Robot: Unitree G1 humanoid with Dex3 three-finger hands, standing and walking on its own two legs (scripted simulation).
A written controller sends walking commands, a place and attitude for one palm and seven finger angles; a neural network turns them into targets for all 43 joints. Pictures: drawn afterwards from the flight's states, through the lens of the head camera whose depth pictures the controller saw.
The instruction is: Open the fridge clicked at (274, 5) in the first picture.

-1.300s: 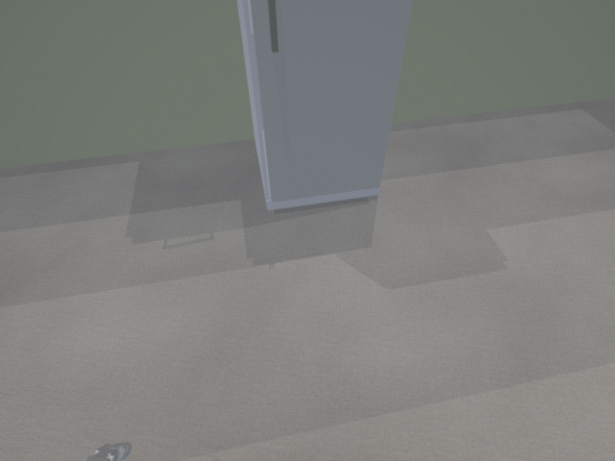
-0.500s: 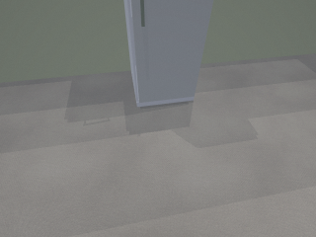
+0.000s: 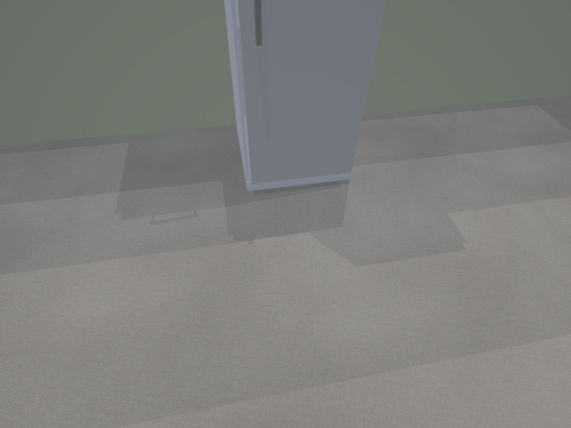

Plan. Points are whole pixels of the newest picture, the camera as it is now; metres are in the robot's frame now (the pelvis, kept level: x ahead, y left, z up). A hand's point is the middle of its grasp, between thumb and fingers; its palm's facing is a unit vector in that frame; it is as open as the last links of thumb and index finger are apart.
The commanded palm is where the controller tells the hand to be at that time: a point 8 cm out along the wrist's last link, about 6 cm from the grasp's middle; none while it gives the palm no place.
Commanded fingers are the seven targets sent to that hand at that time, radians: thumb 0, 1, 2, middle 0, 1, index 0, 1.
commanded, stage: look at it before walking up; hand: left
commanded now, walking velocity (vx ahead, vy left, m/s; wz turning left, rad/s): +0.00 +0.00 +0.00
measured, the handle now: out of the picture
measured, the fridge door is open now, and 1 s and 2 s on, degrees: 0 0 0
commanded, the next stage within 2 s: walk to a spot facing it in 0.14 s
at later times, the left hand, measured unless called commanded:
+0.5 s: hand out of the picture +0.06 +0.21 -0.18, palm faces -0.08 -0.97 -0.25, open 7.4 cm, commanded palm none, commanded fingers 0.00 0.90 0.90 -0.20 -0.30 -0.20 -0.30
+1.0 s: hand out of the picture +0.14 +0.13 -0.17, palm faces -0.13 -0.98 -0.16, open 7.4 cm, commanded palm none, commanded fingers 0.00 0.90 0.90 -0.20 -0.30 -0.20 -0.30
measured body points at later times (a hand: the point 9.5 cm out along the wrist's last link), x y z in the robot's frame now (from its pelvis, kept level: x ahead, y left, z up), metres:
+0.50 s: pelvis +0.04 -0.01 -0.01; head +0.03 -0.01 +0.44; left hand +0.06 +0.26 -0.16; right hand +0.06 -0.27 -0.16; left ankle +0.01 +0.13 -0.75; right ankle +0.01 -0.12 -0.74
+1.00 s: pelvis +0.21 -0.04 -0.01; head +0.23 -0.04 +0.44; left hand +0.15 +0.18 -0.16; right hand +0.26 -0.28 -0.16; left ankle +0.36 +0.05 -0.70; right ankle +0.05 -0.11 -0.74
